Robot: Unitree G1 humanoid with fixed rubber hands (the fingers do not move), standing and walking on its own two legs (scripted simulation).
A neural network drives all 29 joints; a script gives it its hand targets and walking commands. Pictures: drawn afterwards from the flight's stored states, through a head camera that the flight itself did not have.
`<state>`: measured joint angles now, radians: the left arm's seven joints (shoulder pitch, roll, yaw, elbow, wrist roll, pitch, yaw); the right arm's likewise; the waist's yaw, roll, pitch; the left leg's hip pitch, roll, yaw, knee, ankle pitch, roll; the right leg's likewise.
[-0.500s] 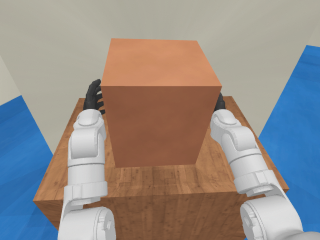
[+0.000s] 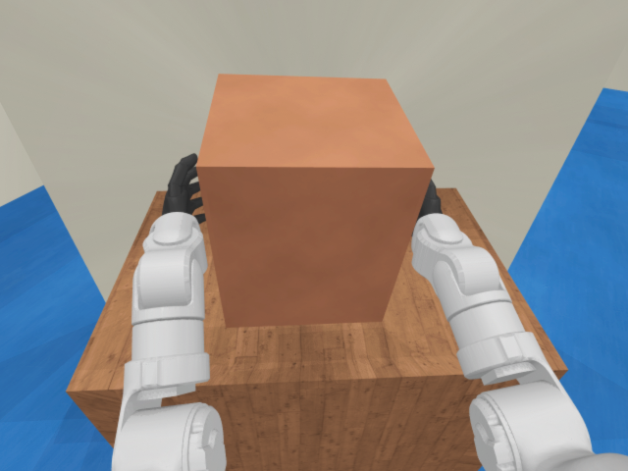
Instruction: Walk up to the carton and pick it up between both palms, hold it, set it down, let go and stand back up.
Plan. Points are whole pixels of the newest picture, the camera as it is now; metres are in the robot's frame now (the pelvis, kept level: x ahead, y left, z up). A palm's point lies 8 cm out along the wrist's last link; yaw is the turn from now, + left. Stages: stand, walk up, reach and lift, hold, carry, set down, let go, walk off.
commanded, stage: hold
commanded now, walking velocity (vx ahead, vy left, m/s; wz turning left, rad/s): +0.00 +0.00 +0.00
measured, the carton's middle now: (305, 204) +0.38 +0.01 +0.19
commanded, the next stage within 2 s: set down in 1.74 s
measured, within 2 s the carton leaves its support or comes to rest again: neither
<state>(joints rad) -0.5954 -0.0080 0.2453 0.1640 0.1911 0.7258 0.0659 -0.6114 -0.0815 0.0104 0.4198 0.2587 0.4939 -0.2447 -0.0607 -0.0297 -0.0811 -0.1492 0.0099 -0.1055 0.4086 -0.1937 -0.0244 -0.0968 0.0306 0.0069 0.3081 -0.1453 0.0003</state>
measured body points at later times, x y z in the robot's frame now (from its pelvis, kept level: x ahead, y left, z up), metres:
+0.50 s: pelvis +0.00 +0.00 +0.00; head -0.05 +0.03 +0.45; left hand +0.37 +0.16 +0.19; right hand +0.37 -0.14 +0.18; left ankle +0.02 +0.13 -0.75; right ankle +0.02 -0.12 -0.75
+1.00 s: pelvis +0.00 +0.00 +0.00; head -0.06 +0.03 +0.45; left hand +0.37 +0.16 +0.19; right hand +0.37 -0.14 +0.18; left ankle +0.02 +0.13 -0.75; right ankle +0.02 -0.12 -0.75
